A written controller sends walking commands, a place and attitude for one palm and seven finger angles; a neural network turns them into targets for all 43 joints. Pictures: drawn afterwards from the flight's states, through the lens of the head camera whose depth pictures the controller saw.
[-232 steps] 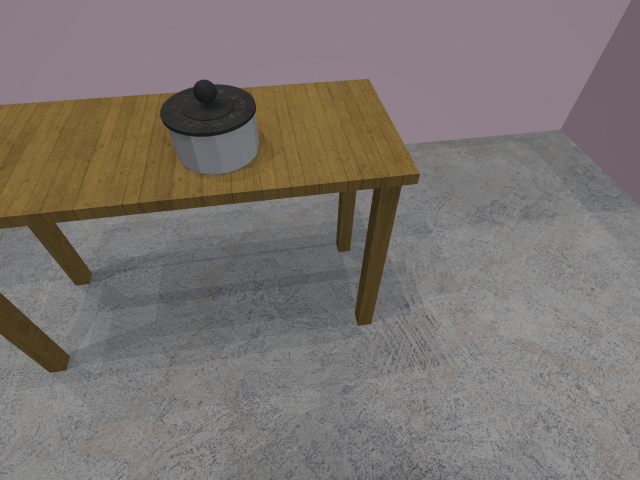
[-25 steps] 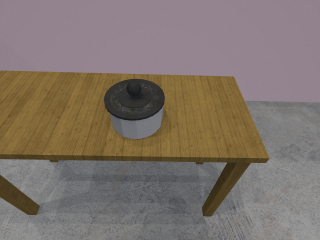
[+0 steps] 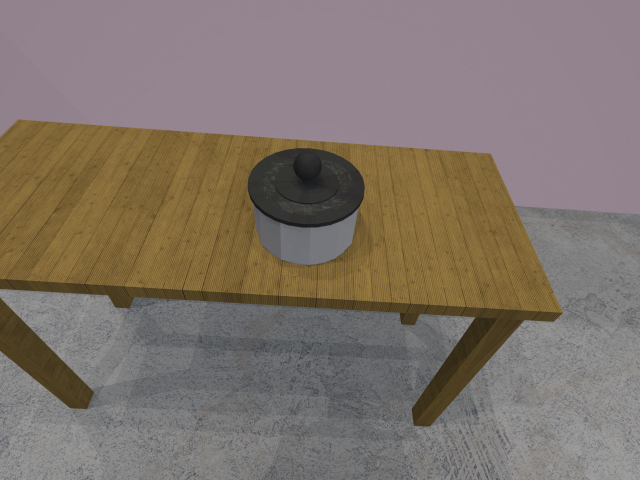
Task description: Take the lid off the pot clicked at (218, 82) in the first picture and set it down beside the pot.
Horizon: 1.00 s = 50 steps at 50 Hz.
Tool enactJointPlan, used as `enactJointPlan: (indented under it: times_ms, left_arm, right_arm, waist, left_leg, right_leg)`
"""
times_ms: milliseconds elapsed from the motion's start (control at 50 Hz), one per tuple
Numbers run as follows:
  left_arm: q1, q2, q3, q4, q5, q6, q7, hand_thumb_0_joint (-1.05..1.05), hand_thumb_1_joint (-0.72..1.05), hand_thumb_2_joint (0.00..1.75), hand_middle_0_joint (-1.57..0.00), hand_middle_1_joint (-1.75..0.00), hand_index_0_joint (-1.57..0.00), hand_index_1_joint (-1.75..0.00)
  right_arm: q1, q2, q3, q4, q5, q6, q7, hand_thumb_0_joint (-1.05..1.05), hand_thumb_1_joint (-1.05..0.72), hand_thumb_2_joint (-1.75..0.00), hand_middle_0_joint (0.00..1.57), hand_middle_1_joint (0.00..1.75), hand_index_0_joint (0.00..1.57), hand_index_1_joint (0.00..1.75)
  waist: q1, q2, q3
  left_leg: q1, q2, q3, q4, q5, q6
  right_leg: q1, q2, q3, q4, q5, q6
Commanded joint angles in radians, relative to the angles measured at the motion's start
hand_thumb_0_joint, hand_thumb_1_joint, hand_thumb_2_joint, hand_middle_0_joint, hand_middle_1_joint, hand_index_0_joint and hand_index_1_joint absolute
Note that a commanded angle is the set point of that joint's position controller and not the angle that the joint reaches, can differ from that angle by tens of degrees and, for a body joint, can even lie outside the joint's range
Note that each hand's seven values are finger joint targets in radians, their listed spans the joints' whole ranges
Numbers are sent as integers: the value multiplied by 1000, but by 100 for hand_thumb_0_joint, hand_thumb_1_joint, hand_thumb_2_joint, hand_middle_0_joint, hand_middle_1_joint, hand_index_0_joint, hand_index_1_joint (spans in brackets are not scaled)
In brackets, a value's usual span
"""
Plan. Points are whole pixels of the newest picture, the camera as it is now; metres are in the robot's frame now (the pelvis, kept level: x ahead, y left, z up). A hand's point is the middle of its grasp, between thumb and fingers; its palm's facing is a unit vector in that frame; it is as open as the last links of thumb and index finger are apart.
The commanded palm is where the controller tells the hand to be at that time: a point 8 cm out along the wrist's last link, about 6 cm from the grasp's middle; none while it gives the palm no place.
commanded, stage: look again from close up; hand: left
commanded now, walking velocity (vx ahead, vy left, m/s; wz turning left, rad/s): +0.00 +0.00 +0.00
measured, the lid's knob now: (307, 166) +0.57 +0.06 +0.08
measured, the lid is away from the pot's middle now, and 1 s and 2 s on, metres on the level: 0.00 0.00 0.00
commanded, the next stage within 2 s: shuffle to correct the standing spot in 0.28 s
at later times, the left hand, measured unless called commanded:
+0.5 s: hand out of the picture -0.04 +0.15 -0.18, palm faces +0.02 -0.99 -0.15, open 7.4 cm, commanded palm none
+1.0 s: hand out of the picture +0.06 +0.11 -0.18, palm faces -0.01 -0.99 -0.15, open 7.4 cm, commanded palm none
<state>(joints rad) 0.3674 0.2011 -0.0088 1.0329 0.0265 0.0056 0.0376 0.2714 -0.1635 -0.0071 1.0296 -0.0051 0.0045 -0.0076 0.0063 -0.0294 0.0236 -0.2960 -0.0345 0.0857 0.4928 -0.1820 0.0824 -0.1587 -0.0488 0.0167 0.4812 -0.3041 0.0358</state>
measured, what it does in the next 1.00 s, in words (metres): lifts its right foot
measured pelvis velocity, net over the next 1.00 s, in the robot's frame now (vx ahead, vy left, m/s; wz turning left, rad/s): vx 0.06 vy -0.05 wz -0.03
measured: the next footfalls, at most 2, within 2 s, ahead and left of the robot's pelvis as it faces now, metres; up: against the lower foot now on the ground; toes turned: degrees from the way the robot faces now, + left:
right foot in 1.02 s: +0.09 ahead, -0.16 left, +0.00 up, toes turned -1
left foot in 1.26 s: +0.18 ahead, +0.04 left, +0.00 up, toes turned +3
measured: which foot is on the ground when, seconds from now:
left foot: down 0.00-1.00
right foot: down 0.00-0.86, up 0.88-1.00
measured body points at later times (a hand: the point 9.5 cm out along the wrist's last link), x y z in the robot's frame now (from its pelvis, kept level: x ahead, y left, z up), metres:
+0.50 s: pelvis +0.00 -0.01 +0.00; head +0.00 +0.00 +0.45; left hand -0.04 +0.20 -0.17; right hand +0.02 -0.25 -0.15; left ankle +0.06 +0.06 -0.74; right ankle -0.03 -0.16 -0.73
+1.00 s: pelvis +0.06 -0.05 +0.00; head +0.09 -0.05 +0.44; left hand +0.06 +0.16 -0.17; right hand +0.05 -0.27 -0.16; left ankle +0.06 +0.06 -0.74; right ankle +0.03 -0.14 -0.73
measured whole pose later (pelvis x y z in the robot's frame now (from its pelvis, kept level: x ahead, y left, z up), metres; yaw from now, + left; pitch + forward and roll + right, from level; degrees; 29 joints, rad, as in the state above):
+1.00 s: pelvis +0.06 -0.05 +0.00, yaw -2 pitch +0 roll +0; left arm 0.32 0.14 0.02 1.07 0.02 -0.01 0.01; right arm 0.31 -0.12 -0.03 1.07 -0.02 -0.03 -0.02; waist -0.01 -0.02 0.05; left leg -0.25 0.03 0.08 0.57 -0.32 0.01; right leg -0.27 0.00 -0.08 0.67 -0.45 -0.04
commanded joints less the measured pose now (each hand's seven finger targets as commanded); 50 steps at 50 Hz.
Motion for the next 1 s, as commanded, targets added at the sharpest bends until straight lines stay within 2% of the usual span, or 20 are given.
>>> enactJointPlan:
  times_ms: [0,100,240,360,440,500,580,640,680,740,780,800,820,840,860,880,900,920,960,980]
  left_arm:
    - [84,68,11,-19,-3,-20,7,0,90,90,-20,-30,-20,-30]
    - [105,60,9,2,-3,-20,6,0,90,90,-20,-30,-20,-30]
    - [110,55,8,22,-4,-27,5,0,90,90,-20,-30,-20,-30]
    - [106,43,7,27,-4,-25,5,0,90,90,-20,-30,-20,-30]
    - [107,37,10,27,-2,-21,-2,0,90,90,-20,-30,-20,-30]
    - [120,29,15,24,0,-19,-8,0,90,90,-20,-30,-20,-30]
    - [130,24,20,21,-1,-25,-12,0,90,90,-20,-30,-20,-30]
    - [124,36,24,18,-6,-32,-13,0,90,90,-20,-30,-20,-30]
    - [122,39,30,17,-8,-34,-11,0,90,90,-20,-30,-20,-30]
    - [115,43,36,18,-9,-35,-12,0,90,90,-20,-30,-20,-30]
    - [101,30,37,16,-8,-36,-13,0,90,90,-20,-30,-20,-30]
    - [94,18,33,17,-9,-39,-14,0,90,90,-20,-30,-20,-30]
    - [91,7,30,15,-8,-43,-14,0,90,90,-20,-30,-20,-30]
    - [60,2,27,2,-10,-46,-15,0,90,90,-20,-30,-20,-30]
    - [5,-1,29,-11,-8,-42,-16,0,90,90,-20,-30,-20,-30]
    - [-26,-6,33,-23,-8,-38,-18,0,90,90,-20,-30,-20,-30]
    - [-26,-19,36,-26,-9,-37,-22,0,90,90,-20,-30,-20,-30]
    - [6,-31,36,-15,-10,-40,-27,0,90,90,-20,-30,-20,-30]
    - [118,-25,43,24,-11,-44,-31,0,90,90,-20,-30,-20,-30]
    - [149,25,52,41,-5,-49,-20,0,90,90,-20,-30,-20,-30]
  right_arm:
    - [14,-130,-31,-43,3,-24,-4,0,-90,-90,20,30,20,30]
    - [16,-126,-32,-28,3,-23,-4,0,-90,-90,20,30,20,30]
    - [26,-104,-30,-11,7,-28,-6,0,-90,-90,20,30,20,30]
    - [25,-99,-30,-4,5,-26,-7,0,-90,-90,20,30,20,30]
    - [41,-98,-38,3,0,-18,-7,0,-90,-90,20,30,20,30]
    - [47,-109,-47,-2,-5,-14,-6,0,-90,-90,20,30,20,30]
    - [50,-96,-51,-9,-6,-19,-6,0,-90,-90,20,30,20,30]
    - [58,-63,-48,-15,-3,-25,-6,0,-90,-90,20,30,20,30]
    - [55,-53,-46,-19,-4,-31,-7,0,-90,-90,20,30,20,30]
    - [65,-37,-43,-12,-3,-41,-9,0,-90,-90,20,30,20,30]
    - [81,-51,-45,-2,-5,-48,-12,0,-90,-90,20,30,20,30]
    - [110,-72,-49,12,-6,-52,-16,0,-90,-90,20,30,20,30]
    - [154,-103,-57,29,-8,-54,-21,0,-90,-90,20,30,20,30]
    - [199,-125,-67,36,-10,-54,-25,0,-90,-90,20,30,20,30]
    - [211,-128,-68,42,-14,-49,-26,0,-90,-90,20,30,20,30]
    - [200,-118,-66,39,-18,-48,-26,0,-90,-90,20,30,20,30]
    - [165,-117,-66,31,-21,-49,-25,0,-90,-90,20,30,20,30]
    - [117,-114,-62,21,-21,-49,-24,0,-90,-90,20,30,20,30]
    - [39,-98,-56,5,-12,-47,-22,0,-90,-90,20,30,20,30]
    - [33,-47,-50,-9,-3,-47,-19,0,-90,-90,20,30,20,30]
  waist:
    - [4,51,42]
    - [4,60,48]
    - [7,8,42]
    - [6,35,71]
    - [1,29,86]
    - [3,66,88]
    - [7,43,102]
    - [2,-34,112]
    - [-3,-50,103]
    - [-9,-53,97]
    - [-21,31,80]
    - [-31,106,50]
    - [-42,204,19]
    - [-55,260,8]
    - [-65,227,37]
    - [-58,190,54]
    - [-38,164,46]
    - [-10,163,17]
    - [58,74,-7]
    - [61,-115,22]
  left_leg:
    - [45,148,-211,-196,-215,-29]
    - [46,147,-216,-212,-251,-30]
    - [71,139,-191,-175,-159,-29]
    - [52,136,-188,-177,-184,-33]
    - [29,147,-203,-199,-361,-27]
    - [-1,159,-226,-210,-435,-16]
    - [-27,151,-216,-167,-407,-11]
    - [-36,115,-155,-66,-299,-21]
    - [-33,88,-106,11,-221,-31]
    - [-26,80,-75,53,-145,-29]
    - [48,118,-124,10,-72,-11]
    - [132,170,-195,-38,0,17]
    - [215,244,-301,-94,77,65]
    - [294,317,-393,-142,175,123]
    - [272,365,-417,-169,225,157]
    - [214,372,-405,-176,229,167]
    - [164,362,-368,-173,196,155]
    - [114,331,-296,-158,147,122]
    - [-52,233,-183,-28,-37,36]
    - [-233,114,-68,134,-174,-18]
  right_leg:
    - [-112,-23,18,-81,3,-61]
    - [-124,-21,19,-83,-9,-60]
    - [-125,-35,30,-105,27,-61]
    - [-141,-33,42,-112,6,-63]
    - [-165,-4,22,-106,-151,-64]
    - [-173,11,9,-74,-188,-71]
    - [-167,3,27,-90,-180,-86]
    - [-160,-27,88,-144,-173,-109]
    - [-146,-55,126,-154,-140,-128]
    - [-116,-54,117,-117,-37,-143]
    - [-145,-17,57,-32,42,-126]
    - [-183,20,-3,59,94,-107]
    - [-240,55,-71,181,62,-84]
    - [-334,73,-101,280,-117,-71]
    - [-383,51,-89,371,-267,-74]
    - [-371,28,-62,391,-288,-82]
    - [-324,16,-53,355,-272,-83]
    - [-231,14,-61,264,-225,-83]
    - [30,33,-78,-25,4,-73]
    - [156,-73,97,-148,-4,-99]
